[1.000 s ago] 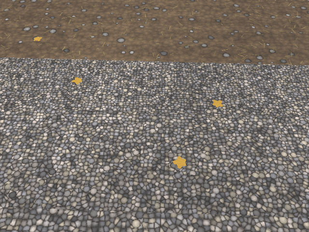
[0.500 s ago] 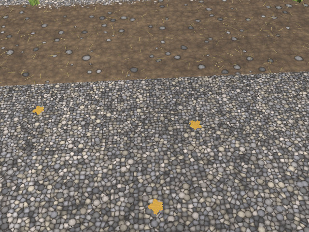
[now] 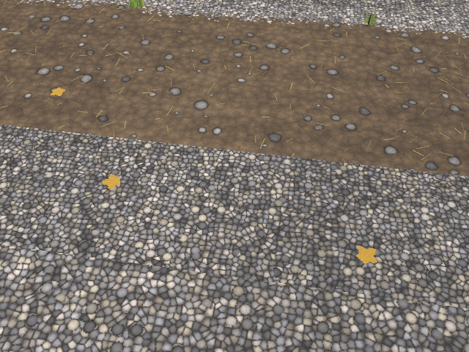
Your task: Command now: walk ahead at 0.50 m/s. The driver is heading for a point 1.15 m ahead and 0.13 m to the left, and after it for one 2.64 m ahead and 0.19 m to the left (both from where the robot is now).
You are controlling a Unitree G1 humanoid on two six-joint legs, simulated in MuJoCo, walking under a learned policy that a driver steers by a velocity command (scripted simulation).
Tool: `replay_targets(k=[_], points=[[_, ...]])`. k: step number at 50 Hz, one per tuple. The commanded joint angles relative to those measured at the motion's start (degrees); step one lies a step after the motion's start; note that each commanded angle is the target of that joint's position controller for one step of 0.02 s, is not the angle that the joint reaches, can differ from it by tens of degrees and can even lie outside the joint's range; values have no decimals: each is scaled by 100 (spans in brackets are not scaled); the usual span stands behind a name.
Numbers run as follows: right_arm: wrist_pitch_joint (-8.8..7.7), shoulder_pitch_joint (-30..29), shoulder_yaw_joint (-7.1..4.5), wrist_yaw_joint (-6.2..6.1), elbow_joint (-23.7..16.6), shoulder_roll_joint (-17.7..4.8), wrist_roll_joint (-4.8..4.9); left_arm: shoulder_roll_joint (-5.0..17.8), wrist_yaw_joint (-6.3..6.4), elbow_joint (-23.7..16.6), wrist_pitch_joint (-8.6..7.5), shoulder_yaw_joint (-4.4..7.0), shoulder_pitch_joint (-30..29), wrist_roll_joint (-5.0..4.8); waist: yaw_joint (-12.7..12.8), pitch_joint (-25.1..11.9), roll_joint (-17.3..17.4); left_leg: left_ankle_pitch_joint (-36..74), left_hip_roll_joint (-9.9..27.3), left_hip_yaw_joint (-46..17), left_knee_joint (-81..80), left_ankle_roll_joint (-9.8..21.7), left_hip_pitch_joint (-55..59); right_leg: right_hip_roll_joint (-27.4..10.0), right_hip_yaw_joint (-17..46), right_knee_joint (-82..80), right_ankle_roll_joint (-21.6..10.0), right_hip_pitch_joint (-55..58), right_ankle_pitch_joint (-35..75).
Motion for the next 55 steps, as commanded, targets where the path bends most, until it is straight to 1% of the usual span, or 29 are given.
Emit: replay_targets(k=[1, 3, 4, 5, 6, 7, 8, 10, 11, 12, 13, 14, 15, 19, 26, 28, 29, 30, 31, 32, 33, 36, 40, 44, 46, 50, 52, 54, 55], points=[[-73, -1230, 15, 51, -458, -247, -7, 720, 155, 54, 103, 151, 796, -113, 254, 1159, -378, -108, 158, 79, -1062, 9, -477, -1293, 1638, -688, -994, -154, 2779], [-121, -995, -43, 22, -114, -452, 15, 852, 117, 72, 232, 185, 722, -131, 127, 923, -249, 178, 204, 98, -1294, 10, 755, -1163, 1476, -270, -707, -431, 2853], [-141, -353, -150, -41, 111, -726, 75, 1022, 60, -17, 266, 221, 482, -174, -265, 689, -140, 412, 102, 329, -1535, 19, 1609, -981, 1254, 236, -561, -540, 3185], [-208, 1295, -345, -116, 681, -1136, 171, 1093, -89, -18, 356, 211, 168, 18, -987, 339, 186, 1232, 161, 370, -1684, 166, 3555, -836, 969, 1557, -217, -1414, 3247], [-197, 3307, -559, -245, 1216, -1502, 238, 875, -348, 40, 399, 158, 438, 176, -1671, -714, 686, 1777, 243, 605, -867, 578, 6332, -558, 497, 3017, 200, -2662, 3238], [-112, 4212, -662, -103, 1238, -1811, 363, 73, -553, 229, 416, -11, 1741, 176, -1376, -3191, 1619, 4587, 1574, -502, 1699, 2260, 9150, -101, 401, 6180, 527, -3455, -611], [-100, 4375, -641, 4, 1381, -1591, 30, 906, -669, -270, 324, 176, 256, -18, -2054, -2834, 842, 3773, 1578, -1086, 1313, 2318, 8863, 123, 533, 7435, 584, -4834, -996], [-72, 2813, -569, -44, 1012, -1410, 115, 1252, -540, -1058, 102, 384, -1619, -144, -1672, -805, -169, -656, 1538, -1059, -364, 1828, 5667, -624, 240, 6561, 259, -5744, 128], [-91, 2093, -447, -83, 733, -1055, 111, 1022, -395, -1140, 26, 336, -1744, -39, -1299, -321, -476, -531, 1619, -1018, -711, 1855, 4095, -1022, 618, 5177, 58, -5044, 863], [-130, 2079, -414, -33, 769, -960, 39, 859, -283, -1199, 26, 332, -1929, -44, -1021, 132, -270, -406, 1557, -932, -927, 1970, 2805, -1133, 549, 4826, -30, -4484, 994], [-291, 1842, -229, -152, 671, -357, 78, 448, -180, -1225, 75, 230, -1926, 127, -735, 308, -308, -956, 1239, -795, -1459, 1785, 2017, -1473, 871, 3188, -305, -4059, 2181], [-409, 1749, -195, -202, 594, -268, 231, 307, -202, -1087, 115, 225, -1853, 169, -723, 536, -308, -1403, 993, -539, -1994, 1767, 1416, -1498, 748, 1766, -351, -3618, 3164], [-462, 1648, -237, -205, 521, -461, 353, 309, -260, -1053, 185, 241, -1839, 157, -647, 426, -52, -1780, 713, -320, -2056, 1710, 1301, -1308, 488, 1046, -318, -3139, 3532], [-484, 1349, -466, 41, 495, -1047, 195, 694, -362, -1503, 354, 136, -2545, 31, -602, 284, -150, -983, 944, -401, -1954, 1651, 1449, -1123, 678, -376, -245, -2614, 4073], [-320, 2411, -535, -41, 904, -1030, 181, 1464, -280, -1973, 235, 390, -4256, -61, -1171, 399, -89, -1554, 641, 59, -1230, 1057, 2948, -581, -10, -1263, -509, -2452, 4270], [-352, 2232, -556, -66, 768, -1088, 143, 2017, -229, -1848, 51, 674, -3625, -180, -830, -203, -217, -694, 107, 540, -156, 586, 2346, -368, -110, -998, -837, -551, 4640], [-380, 2924, -412, -65, 780, -528, 86, 2179, -222, -1566, 16, 708, -2498, -202, -787, -1515, -1085, -2189, -590, 925, 1426, 118, 1096, -1234, 1162, -1061, -1656, 1916, 4878], [-410, 2821, -268, 64, 738, -284, 91, 2105, -159, -1213, 65, 686, -950, -152, -135, -2203, -1576, -5664, -1245, 716, 2855, -50, -322, -2416, 3490, -2336, -2249, 3358, 3193], [-360, 1590, -403, 104, 536, -670, 224, 1959, -93, -913, 7, 708, -558, -32, 221, -966, -919, -5822, -965, -8, 3665, 245, -1343, -2169, 3709, -3033, -1604, 2674, 1525], [-377, 1268, -446, -30, 515, -754, 292, 1970, -61, -1008, -57, 739, -1295, -117, -125, -115, -821, -5274, -642, -145, 3835, 376, -1442, -2096, 3292, -3214, -1348, 1477, 1319], [-393, 1431, -460, -174, 569, -820, 222, 1685, -21, -1108, -48, 681, -1879, -195, -441, -128, -757, -4959, -373, -218, 3753, 457, -921, -2008, 2941, -3329, -1383, 768, 1777], [-358, 1497, -325, -371, 590, -179, 27, 885, 2, -1106, -32, 458, -2359, -147, -954, 40, -396, -4572, -36, -252, 3273, 455, 79, -1900, 2137, -3791, -1367, -528, 2712], [-219, 1048, -325, -242, 482, -215, 177, 1033, -128, -932, -169, 536, -2063, -26, -875, 212, -449, -3265, -92, -50, 2276, 105, -139, -1662, 1278, -4024, -1312, -653, 3501], [-154, 539, -307, -92, 196, -235, 66, 1056, -429, -719, -92, 484, -1649, 5, -816, 296, -594, -2173, -310, 269, 1792, -70, 634, -1344, 669, -3707, -1282, -1600, 3779], [-188, 1096, -344, -26, 310, -382, -3, 1062, -434, -606, -86, 463, -1465, 212, -973, 297, -543, -2005, -323, 174, 2729, -41, 744, -1511, 716, -3254, -1325, -1617, 4196], [-283, 294, -458, -169, -153, -568, 68, 1091, -283, -469, -79, 444, -978, 147, -715, 350, -577, -3428, -310, 208, 2263, 26, -49, -1835, 1047, -2519, -1305, 5, 5013], [-322, 911, -555, -272, -76, -613, 85, 1278, -162, -578, -49, 538, -1218, 127, -939, 208, -676, -4046, -559, 524, 2065, 96, 875, -1726, 812, -1819, -1222, -203, 5728], [-439, 2669, -754, -291, 503, -768, 126, 1723, -299, -767, -58, 710, -1850, 63, -1875, -22, -104, -3504, -1134, 1163, 1495, 238, 3458, -1028, 274, 319, -1087, -2039, 6145], [-469, 2486, -758, -411, 382, -925, 190, 1440, -450, -672, -95, 685, -1547, -13, -1689, -567, 503, -2659, -486, -65, 406, 909, 4363, -541, 139, 1791, -815, -2827, 4329]])
Keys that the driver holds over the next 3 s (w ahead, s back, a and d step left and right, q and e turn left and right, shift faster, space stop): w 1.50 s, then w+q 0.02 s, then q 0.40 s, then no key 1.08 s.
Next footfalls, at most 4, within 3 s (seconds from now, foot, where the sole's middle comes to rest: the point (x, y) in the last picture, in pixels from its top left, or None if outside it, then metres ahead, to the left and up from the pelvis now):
0.10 left None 0.25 0.17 -0.88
0.54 right None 0.55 -0.07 -0.88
1.08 left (236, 305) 0.67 0.15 -0.88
1.56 right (309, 247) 1.04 -0.08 -1.05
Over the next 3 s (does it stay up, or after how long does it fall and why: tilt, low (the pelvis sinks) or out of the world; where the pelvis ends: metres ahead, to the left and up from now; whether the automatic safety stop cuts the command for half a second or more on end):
stays up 1.11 0.07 -0.28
